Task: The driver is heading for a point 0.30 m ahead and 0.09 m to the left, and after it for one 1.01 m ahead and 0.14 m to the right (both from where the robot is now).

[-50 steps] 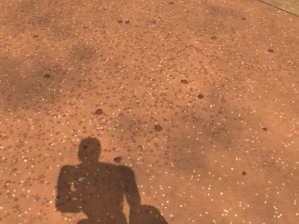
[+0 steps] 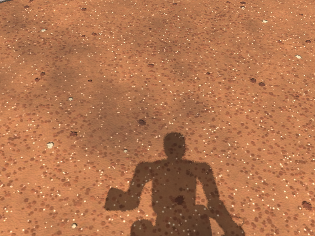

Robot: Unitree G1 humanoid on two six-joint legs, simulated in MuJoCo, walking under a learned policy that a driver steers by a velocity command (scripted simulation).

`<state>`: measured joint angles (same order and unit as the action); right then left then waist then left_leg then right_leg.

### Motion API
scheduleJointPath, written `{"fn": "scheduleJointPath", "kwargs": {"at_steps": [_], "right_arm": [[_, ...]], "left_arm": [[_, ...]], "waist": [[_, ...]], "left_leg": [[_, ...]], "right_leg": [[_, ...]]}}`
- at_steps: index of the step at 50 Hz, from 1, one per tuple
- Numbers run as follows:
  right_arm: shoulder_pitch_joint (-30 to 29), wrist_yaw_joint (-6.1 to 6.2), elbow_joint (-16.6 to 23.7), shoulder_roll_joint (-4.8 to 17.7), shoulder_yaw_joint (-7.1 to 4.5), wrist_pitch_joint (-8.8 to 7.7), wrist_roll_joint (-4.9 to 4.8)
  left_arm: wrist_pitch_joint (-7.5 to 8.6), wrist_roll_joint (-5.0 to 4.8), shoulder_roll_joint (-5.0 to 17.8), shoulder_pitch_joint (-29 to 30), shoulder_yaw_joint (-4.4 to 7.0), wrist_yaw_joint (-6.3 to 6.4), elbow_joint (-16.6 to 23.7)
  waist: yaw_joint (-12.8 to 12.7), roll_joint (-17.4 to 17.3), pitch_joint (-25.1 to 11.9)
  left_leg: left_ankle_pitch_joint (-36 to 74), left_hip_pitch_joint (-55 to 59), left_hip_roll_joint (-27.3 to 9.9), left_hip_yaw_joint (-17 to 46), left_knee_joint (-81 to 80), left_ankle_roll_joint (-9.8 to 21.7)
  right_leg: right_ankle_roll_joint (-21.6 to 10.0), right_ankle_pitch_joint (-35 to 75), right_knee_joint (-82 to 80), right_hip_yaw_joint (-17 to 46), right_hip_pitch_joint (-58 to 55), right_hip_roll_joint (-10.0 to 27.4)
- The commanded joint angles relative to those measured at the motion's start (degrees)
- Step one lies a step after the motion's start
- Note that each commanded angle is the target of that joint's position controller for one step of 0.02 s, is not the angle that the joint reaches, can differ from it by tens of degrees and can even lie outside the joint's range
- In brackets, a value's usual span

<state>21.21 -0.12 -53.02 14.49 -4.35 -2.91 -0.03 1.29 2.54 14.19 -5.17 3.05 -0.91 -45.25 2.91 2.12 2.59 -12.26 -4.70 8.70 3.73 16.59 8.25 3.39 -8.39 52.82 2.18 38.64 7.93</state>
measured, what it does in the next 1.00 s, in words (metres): walks ahead: right foot, then left foot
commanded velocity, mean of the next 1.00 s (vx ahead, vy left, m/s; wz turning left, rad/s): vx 0.50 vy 0.00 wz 0.20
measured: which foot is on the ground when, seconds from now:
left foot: down 0.00-0.22, up 0.24-0.70, down 0.72-1.00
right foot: up 0.00-0.20, down 0.22-0.74, up 0.76-1.00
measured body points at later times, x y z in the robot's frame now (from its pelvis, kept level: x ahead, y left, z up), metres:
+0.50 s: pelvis +0.28 -0.04 +0.00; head +0.31 -0.04 +0.45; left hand +0.25 +0.24 -0.12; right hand +0.48 -0.26 -0.12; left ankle +0.28 +0.10 -0.66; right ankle +0.29 -0.13 -0.74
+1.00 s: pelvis +0.50 +0.08 +0.00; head +0.52 +0.10 +0.45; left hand +0.55 +0.36 -0.13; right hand +0.58 -0.18 -0.12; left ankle +0.45 +0.15 -0.74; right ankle +0.58 -0.06 -0.66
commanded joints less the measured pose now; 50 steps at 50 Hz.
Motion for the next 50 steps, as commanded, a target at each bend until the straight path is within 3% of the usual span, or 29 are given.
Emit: {"fn": "scheduleJointPath", "kwargs": {"at_steps": [1,6,8,10,11,12,13,14,15,16,19,23,26,28,30,32,34,35,36,37,38,39,40,41,42,43,46,50], "right_arm": [[4.32,0.3,2.7,8.53,-1.66,-0.53,0.1],[7.36,1.0,3.03,9.31,-1.69,-0.31,0.85],[5.45,1.45,3.85,10.37,-1.94,-0.39,1.01],[1.47,1.09,5.13,11.9,-2.26,-0.79,1.06],[0.13,0.47,5.46,11.81,-2.22,-1.22,0.55],[1.08,-0.07,7.47,6.94,-0.88,-1.71,-0.04],[8.64,0.07,8.96,3.14,-0.24,-1.32,-1.6],[7.76,0.61,7.12,7.93,-0.64,-0.38,0.77],[3.84,0.12,7.04,8.22,-0.8,0.01,1.24],[1.39,-0.34,7.37,7.2,-0.58,0.24,1.27],[0.13,-1.9,8.26,5.78,-0.35,2.04,2.07],[-6.69,-3.13,11.4,4.68,0.18,2.9,2.17],[-11.66,-3.35,12.88,2.73,1.22,2.22,2.15],[-15.7,-3.66,13.98,2.1,2.01,1.76,2.34],[-19.79,-3.78,14.85,2.02,2.59,1.39,2.56],[-21.41,-3.36,15.41,2.67,2.68,0.97,2.31],[-19.42,-2.63,15.0,3.82,2.4,0.25,2.33],[-14.19,-2.13,13.32,4.56,1.98,-0.38,2.65],[-5.49,-1.38,10.27,6.73,1.07,-1.21,3.56],[4.73,-0.32,9.08,11.87,-0.2,-1.68,4.87],[4.66,0.34,9.2,16.96,-1.49,-0.97,3.89],[1.59,0.38,9.74,12.7,-0.79,-0.61,2.46],[-2.88,0.28,9.8,8.44,0.51,-0.89,2.07],[-5.31,0.05,9.59,5.71,1.17,-1.26,1.85],[-6.49,0.2,9.42,4.35,1.53,-1.65,1.56],[-7.09,0.41,9.11,3.67,1.7,-2.02,1.35],[-5.16,0.61,7.64,4.44,1.22,-3.49,0.89],[-2.11,0.82,5.69,4.37,0.97,-3.69,1.1]], "left_arm": [[0.35,-0.19,3.97,5.43,0.44,-0.23,5.21],[1.44,-0.82,4.34,12.63,-0.5,-0.69,9.05],[1.99,-1.07,5.56,10.04,-0.38,-0.53,9.23],[2.66,-1.29,8.25,-1.14,0.67,0.44,6.08],[3.39,-1.05,9.83,-9.68,1.35,1.19,4.12],[3.68,0.42,14.06,-18.76,2.26,2.3,3.89],[3.0,1.21,18.21,-15.97,3.1,2.15,4.52],[2.24,-0.06,13.02,-12.0,2.49,1.73,5.21],[2.13,-0.59,7.87,-8.2,1.23,1.59,5.79],[2.25,-0.45,5.65,-6.78,0.61,1.4,5.37],[3.58,-1.05,5.63,-9.11,0.46,1.31,3.01],[4.92,-1.62,6.49,-11.76,0.97,0.79,1.38],[5.09,-1.17,5.95,-14.96,0.63,0.21,-0.8],[4.93,-1.76,6.63,-14.95,0.67,-0.03,-1.58],[4.53,-2.2,7.76,-17.07,0.83,-0.1,-2.79],[4.03,-1.95,9.15,-19.24,1.14,-0.13,-3.99],[3.39,-1.67,10.56,-19.61,1.52,0.04,-4.8],[3.1,-1.9,10.61,-19.21,1.49,0.11,-5.11],[3.02,-2.24,9.01,-19.62,0.99,0.06,-5.13],[3.25,-2.41,5.44,-18.62,-0.08,-0.07,-2.26],[2.89,-3.51,0.85,-24.16,-0.85,0.04,-0.86],[1.81,-2.27,6.93,-20.4,0.81,0.7,-2.39],[1.8,-2.45,6.2,-17.85,1.0,0.29,-1.88],[1.65,-2.57,5.04,-17.46,0.9,0.03,-2.32],[1.01,-1.86,4.77,-17.53,1.12,-0.26,-2.87],[0.22,-1.23,4.16,-18.51,1.16,-0.69,-3.28],[-1.0,-1.01,2.77,-15.14,1.33,-1.63,-1.91],[-1.41,-0.71,2.28,-7.78,1.13,-2.36,0.73]], "waist": [[1.06,-5.34,-0.25],[3.11,-6.39,0.44],[1.0,-7.13,0.13],[-4.23,-6.85,-4.36],[-8.86,-4.15,-9.07],[-11.36,1.95,-18.12],[-5.32,16.46,-22.11],[-3.79,7.63,-15.96],[-3.45,1.46,-8.05],[-3.12,-0.94,-4.16],[-1.99,4.19,-2.38],[-2.34,3.19,-1.39],[-3.31,2.57,-0.18],[-3.41,2.97,0.45],[-4.62,3.1,0.75],[-5.08,3.06,0.78],[-3.79,3.7,-0.23],[-0.98,2.76,-2.63],[2.32,0.13,-8.25],[6.07,-7.75,-17.05],[2.94,-19.36,-21.79],[3.21,-9.28,-15.25],[0.95,-8.03,-7.8],[-0.67,-7.51,-4.54],[-1.92,-8.46,-2.78],[-3.15,-9.18,-2.15],[-4.11,-7.38,-1.38],[-3.25,-6.48,0.87]], "left_leg": [[23.19,3.28,-14.46,13.07,-3.6,5.29],[29.05,8.58,-15.68,15.96,0.3,5.08],[31.86,7.58,-16.22,17.15,2.53,3.34],[42.62,3.01,-14.08,16.11,11.69,0.54],[40.09,-1.33,-10.66,13.68,22.98,-0.82],[21.13,-9.2,-6.97,9.96,39.31,-1.82],[-20.67,-25.91,1.58,4.44,53.11,-3.26],[-16.48,-30.31,-4.36,4.44,58.18,-2.73],[-10.71,-30.17,-6.69,3.3,56.91,-3.13],[-7.75,-29.15,-8.51,2.52,54.41,-3.63],[-5.73,-26.63,-10.69,0.91,51.54,-4.66],[-0.22,-33.33,-12.4,0.07,48.64,-5.53],[4.85,-33.28,-11.16,0.63,38.0,-6.13],[8.08,-29.41,-11.06,-3.07,28.23,-6.41],[8.3,-25.76,-11.26,-7.05,22.02,-6.39],[5.9,-23.75,-10.65,-7.34,18.48,-6.01],[1.58,-19.65,-9.22,-7.38,14.99,-5.02],[2.21,-12.44,-7.98,-7.51,10.73,-4.2],[3.71,0.4,-8.99,-6.08,8.65,-2.86],[-1.44,15.03,-24.05,9.13,7.58,-0.12],[-3.95,23.2,-36.29,30.15,0.59,4.95],[-6.46,16.33,-33.53,26.83,-0.09,4.03],[-3.67,9.46,-30.19,18.21,-1.56,2.43],[0.76,4.35,-27.52,12.16,-3.81,0.91],[3.33,1.14,-25.53,7.71,-5.22,-0.34],[5.56,-0.95,-24.23,4.38,-6.26,-1.0],[12.35,-1.28,-24.02,-1.13,-8.23,-0.26],[14.9,0.52,-23.73,-7.2,-9.24,0.59]], "right_leg": [[0.19,5.07,-5.55,-2.12,3.68,-2.72],[-1.57,5.74,-15.43,-2.18,2.15,-5.88],[-3.02,4.11,-20.02,-1.39,-4.72,-6.94],[-5.11,0.05,-23.13,-2.44,-21.78,-10.1],[-6.64,2.23,-26.55,-1.2,-34.03,-8.0],[-9.11,-9.83,-27.55,12.29,-47.67,5.65],[-15.36,-10.92,-35.17,39.56,-56.1,18.92],[-15.55,-17.76,-36.12,40.89,-49.1,17.24],[-14.44,-16.98,-37.21,30.57,-40.74,14.44],[-13.24,-10.8,-38.65,22.09,-35.36,11.32],[-11.62,2.68,-41.21,9.21,-29.89,7.39],[-12.73,9.28,-43.93,1.53,-31.89,7.91],[-13.05,11.9,-44.93,-2.33,-31.57,5.55],[-12.66,13.23,-45.01,-4.78,-30.48,3.86],[-12.8,15.59,-44.58,-4.04,-31.21,3.82],[-12.8,19.77,-42.24,-2.17,-34.16,5.4],[-12.33,25.71,-37.52,-0.81,-36.68,6.23],[-11.46,30.18,-31.02,-1.71,-36.37,4.97],[-10.3,27.39,-20.38,-3.66,-32.1,1.91],[-8.89,7.11,-3.18,-6.03,-21.2,-1.59],[-7.63,-23.62,11.82,-5.76,-4.44,-9.88],[-8.43,-20.73,16.05,0.09,-1.06,-6.83],[-8.62,-15.62,14.94,0.91,-0.62,-4.87],[-8.11,-12.29,12.79,0.46,-2.39,-3.51],[-7.47,-10.59,11.5,0.1,-3.95,-2.74],[-6.72,-9.1,11.45,-0.2,-5.38,-2.46],[-5.6,-4.43,11.69,-0.72,-2.8,-2.24],[-4.57,2.61,6.41,-1.33,3.05,-1.58]]}}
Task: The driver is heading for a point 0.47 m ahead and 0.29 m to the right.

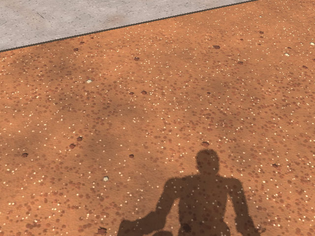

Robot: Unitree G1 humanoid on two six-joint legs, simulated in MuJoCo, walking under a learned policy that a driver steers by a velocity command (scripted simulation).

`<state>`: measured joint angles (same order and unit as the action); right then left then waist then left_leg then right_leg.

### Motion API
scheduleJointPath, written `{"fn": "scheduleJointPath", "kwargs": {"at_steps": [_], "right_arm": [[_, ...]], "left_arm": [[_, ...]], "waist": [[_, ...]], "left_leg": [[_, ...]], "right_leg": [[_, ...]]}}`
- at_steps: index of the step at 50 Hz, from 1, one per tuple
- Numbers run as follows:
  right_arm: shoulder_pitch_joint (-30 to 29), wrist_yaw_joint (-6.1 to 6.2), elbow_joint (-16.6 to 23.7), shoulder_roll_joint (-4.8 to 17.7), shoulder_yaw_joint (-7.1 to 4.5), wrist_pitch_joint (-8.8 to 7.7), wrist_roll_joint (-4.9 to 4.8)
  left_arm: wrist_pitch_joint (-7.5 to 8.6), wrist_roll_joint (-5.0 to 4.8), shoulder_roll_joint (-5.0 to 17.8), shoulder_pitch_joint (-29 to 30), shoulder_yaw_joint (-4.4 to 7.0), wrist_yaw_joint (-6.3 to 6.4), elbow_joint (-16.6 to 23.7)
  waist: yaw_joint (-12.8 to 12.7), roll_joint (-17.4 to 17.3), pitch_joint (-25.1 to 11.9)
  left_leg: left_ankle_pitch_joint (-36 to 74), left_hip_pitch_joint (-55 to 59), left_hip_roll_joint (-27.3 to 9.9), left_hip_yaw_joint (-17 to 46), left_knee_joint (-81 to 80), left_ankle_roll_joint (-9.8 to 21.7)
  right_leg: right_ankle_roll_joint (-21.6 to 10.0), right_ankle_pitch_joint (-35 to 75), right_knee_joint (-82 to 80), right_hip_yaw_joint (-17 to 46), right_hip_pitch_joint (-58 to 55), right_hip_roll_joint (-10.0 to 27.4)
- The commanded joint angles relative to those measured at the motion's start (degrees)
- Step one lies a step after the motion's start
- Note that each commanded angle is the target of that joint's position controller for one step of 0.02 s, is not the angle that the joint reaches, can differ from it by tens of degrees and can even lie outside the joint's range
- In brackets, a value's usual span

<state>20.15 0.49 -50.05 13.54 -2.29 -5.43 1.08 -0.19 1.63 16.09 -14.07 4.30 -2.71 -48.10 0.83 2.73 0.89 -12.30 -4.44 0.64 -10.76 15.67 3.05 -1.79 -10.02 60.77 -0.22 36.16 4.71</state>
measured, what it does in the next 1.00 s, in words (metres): walks ahead, turning right: right foot, then left foot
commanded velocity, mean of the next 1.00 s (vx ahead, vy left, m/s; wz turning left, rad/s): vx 0.42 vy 0.00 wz -0.47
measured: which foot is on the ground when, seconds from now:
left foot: down 0.00-0.26, up 0.28-0.76, down 0.78-1.00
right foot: up 0.00-0.24, down 0.26-0.80, up 0.82-1.00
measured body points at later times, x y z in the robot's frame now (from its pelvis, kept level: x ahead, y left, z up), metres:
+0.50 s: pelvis +0.26 -0.07 -0.01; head +0.28 -0.09 +0.44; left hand +0.38 +0.18 -0.13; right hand +0.32 -0.36 -0.12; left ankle +0.35 +0.08 -0.67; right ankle +0.24 -0.11 -0.75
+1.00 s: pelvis +0.48 -0.09 -0.01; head +0.53 -0.09 +0.44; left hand +0.69 +0.10 -0.14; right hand +0.45 -0.37 -0.12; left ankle +0.58 -0.05 -0.75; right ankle +0.39 -0.19 -0.68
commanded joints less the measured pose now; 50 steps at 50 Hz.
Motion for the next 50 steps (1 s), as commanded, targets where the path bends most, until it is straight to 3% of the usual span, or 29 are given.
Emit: {"fn": "scheduleJointPath", "kwargs": {"at_steps": [1,4,8,10,11,12,13,14,15,16,17,18,19,21,23,26,33,36,38,39,40,41,42,43,44,46,50], "right_arm": [[-0.84,0.2,2.39,5.29,-1.09,-1.11,0.05],[0.37,0.35,1.5,6.58,-1.44,-0.97,0.09],[3.27,0.75,-0.25,8.52,-2.03,0.01,0.2],[3.05,1.0,-0.54,10.29,-2.41,0.72,0.3],[2.83,1.04,-0.62,11.33,-2.69,1.34,0.37],[2.47,0.97,-0.42,12.12,-2.89,1.97,0.25],[1.69,0.78,0.63,11.65,-2.71,2.15,0.23],[4.49,-0.15,4.65,3.91,-1.04,1.75,-0.35],[-2.07,-0.56,7.26,7.69,-1.68,0.99,0.09],[-6.78,-0.82,8.68,7.77,-1.54,0.37,-0.16],[-6.31,-0.75,8.28,7.09,-1.09,-0.29,-0.41],[-5.33,-0.57,7.48,6.94,-1.16,-0.14,-0.05],[-4.04,-0.56,7.39,6.92,-1.13,0.85,1.0],[-2.56,-0.92,7.1,6.21,-1.04,2.84,1.86],[-4.45,-1.21,7.99,5.26,-0.8,3.76,1.79],[-12.01,-1.34,10.58,5.32,-0.64,3.99,1.61],[-23.79,-1.95,14.77,5.52,0.18,2.87,0.75],[-19.52,-1.47,13.87,6.22,0.09,1.78,0.75],[-9.37,-0.48,10.65,8.12,-0.77,0.69,1.17],[-2.89,0.07,9.6,10.16,-1.27,-0.35,1.81],[2.82,0.41,9.9,15.16,-2.07,-0.49,2.47],[2.15,-0.09,9.62,15.9,-2.88,0.88,0.44],[-1.74,-0.47,10.65,10.81,-1.83,1.42,-0.74],[-5.69,-0.5,10.84,6.26,-0.46,1.46,-0.8],[-7.42,-0.43,10.41,4.22,0.36,1.48,-0.49],[-7.86,-0.24,8.82,4.91,0.46,1.24,-0.47],[-9.24,-0.38,7.15,5.65,0.7,0.87,0.23]], "left_arm": [[0.13,0.18,0.11,3.09,-0.36,-0.76,4.31],[0.35,0.36,-0.5,9.22,-1.18,-1.48,6.61],[0.44,0.74,0.45,13.2,-1.29,-1.8,8.95],[0.38,0.84,1.39,10.8,-0.81,-1.28,8.78],[0.57,0.78,2.24,6.81,-0.3,-0.86,7.89],[1.12,0.87,3.39,0.1,0.5,-0.28,6.03],[1.61,1.48,6.58,-9.34,1.97,0.65,3.06],[1.53,1.57,14.66,-9.74,3.95,1.44,3.3],[0.81,-0.7,15.93,-10.85,4.32,1.54,4.63],[0.46,-0.92,14.51,-8.32,3.97,2.08,3.92],[0.64,-1.26,10.75,-5.75,3.0,2.39,3.68],[1.04,-1.28,8.32,-3.2,2.28,2.57,3.74],[1.45,-1.67,6.64,-1.37,1.69,2.72,3.98],[2.66,-1.76,6.23,-1.28,1.34,2.36,4.26],[3.32,-1.68,7.77,-3.03,1.72,2.13,3.82],[3.34,-1.62,8.11,-6.54,1.81,2.14,3.33],[3.05,-1.03,9.02,-12.8,2.06,2.73,2.8],[2.85,-0.83,9.01,-11.26,1.86,3.43,2.88],[3.36,-1.46,9.37,-9.08,1.74,3.43,2.96],[3.88,-2.17,7.87,-8.43,1.26,3.24,3.68],[4.03,-2.98,2.79,-13.1,0.09,3.49,5.41],[3.22,-2.98,4.99,-19.08,0.57,4.19,4.83],[2.14,-1.09,7.01,-17.38,0.84,4.42,2.52],[1.75,-0.65,6.34,-12.94,0.64,3.92,2.8],[1.29,-0.68,5.21,-10.74,0.34,3.5,3.16],[-0.33,-0.02,3.89,-10.53,-0.04,2.67,2.75],[-1.49,-0.42,2.1,-9.45,-1.03,2.54,2.09]], "waist": [[-0.93,-6.97,3.16],[0.42,-7.13,4.52],[1.29,-6.63,5.06],[-0.21,-7.97,2.52],[-2.09,-8.31,-0.12],[-5.04,-7.62,-4.22],[-9.45,-3.69,-9.61],[-5.77,9.9,-14.76],[-8.23,5.64,-18.99],[-7.41,0.97,-10.38],[-5.04,-2.14,-4.82],[-2.28,-3.92,-1.59],[-0.25,-3.42,-1.05],[1.04,-2.93,-2.34],[0.9,-2.42,-1.79],[-1.63,-0.83,0.68],[-6.43,0.87,1.06],[-4.21,1.98,0.49],[0.6,1.3,-3.64],[3.57,-0.67,-8.25],[2.71,-12.22,-17.19],[0.44,-19.03,-23.83],[-0.7,-8.18,-17.59],[-0.95,-5.41,-11.01],[-1.45,-5.58,-7.42],[-2.67,-9.17,-5.17],[-4.36,-9.65,-6.87]], "left_leg": [[15.46,0.31,-15.2,5.59,-8.27,5.63],[17.47,0.99,-15.17,1.56,-7.99,5.07],[28.96,7.61,-16.75,-1.95,-3.55,3.85],[47.48,10.45,-16.82,-3.85,4.42,3.04],[54.4,11.13,-16.8,-4.36,11.79,2.92],[53.27,9.04,-16.38,-4.78,22.63,2.44],[40.22,-0.56,-14.85,-5.23,38.26,0.5],[-7.64,-25.7,-5.96,-4.09,59.43,-3.06],[-18.43,-35.99,0.92,9.19,68.76,-4.32],[-12.57,-41.3,-3.27,12.66,67.89,-3.49],[-7.67,-39.02,-5.64,12.44,62.25,-3.1],[-6.34,-35.0,-7.19,12.62,57.19,-3.18],[-6.08,-30.92,-7.76,12.93,54.32,-3.85],[-6.06,-27.54,-7.53,12.3,51.02,-4.91],[-3.45,-28.63,-7.29,11.38,46.66,-5.76],[3.24,-33.26,-7.11,11.13,38.2,-6.69],[9.97,-33.88,-3.23,11.36,22.63,-6.03],[8.3,-24.05,-0.49,10.86,16.12,-3.48],[12.4,-10.37,1.59,9.65,9.73,-1.0],[20.9,1.5,-4.54,14.1,8.99,1.01],[49.24,16.57,-22.5,30.05,14.59,6.22],[57.87,19.26,-28.77,45.3,11.78,14.07],[50.02,11.75,-25.48,40.34,10.05,13.3],[45.91,5.54,-21.65,32.68,8.36,11.31],[44.91,1.24,-18.64,27.49,6.26,9.45],[44.4,-5.64,-14.73,21.02,3.31,7.94],[43.13,-9.7,-13.14,15.6,2.17,8.62]], "right_leg": [[0.64,6.15,-4.98,0.49,5.34,1.48],[-0.33,10.19,-15.23,-2.62,2.23,0.69],[-3.79,4.69,-22.56,-6.79,-0.73,-1.59],[-6.2,-1.52,-23.78,-9.3,-6.03,-5.34],[-7.64,-4.87,-24.48,-9.95,-10.52,-7.65],[-9.2,-5.46,-27.46,-9.58,-18.69,-9.85],[-11.52,-5.37,-31.65,-3.71,-33.11,-7.71],[-19.26,-6.32,-33.92,24.67,-51.84,10.62],[-23.29,-5.4,-44.14,45.71,-54.77,15.36],[-21.43,-1.67,-44.94,35.37,-50.06,14.33],[-19.15,4.42,-45.05,28.69,-41.71,12.33],[-16.54,10.58,-45.57,23.23,-34.87,8.86],[-15.48,14.62,-46.35,19.52,-30.24,6.34],[-15.26,19.6,-47.03,16.34,-27.19,3.99],[-15.05,18.86,-48.11,14.95,-25.7,2.51],[-13.7,14.48,-49.45,15.85,-26.85,1.46],[-11.77,20.51,-44.34,19.06,-35.03,1.88],[-7.97,34.4,-38.14,17.88,-34.72,1.43],[-4.78,43.12,-27.46,16.31,-33.66,-1.49],[-3.2,33.73,-17.04,15.08,-27.97,-4.41],[-1.33,-3.83,0.9,9.2,-17.29,-10.61],[-0.63,-25.7,11.89,6.9,-10.06,-15.16],[-0.46,-21.48,14.64,9.64,-8.75,-11.62],[0.18,-18.73,12.26,8.98,-8.03,-10.21],[0.72,-17.43,9.02,8.63,-8.31,-8.63],[1.8,-14.34,4.54,6.96,-13.27,-8.09],[2.6,-11.8,-6.69,4.86,-18.58,-7.7]]}}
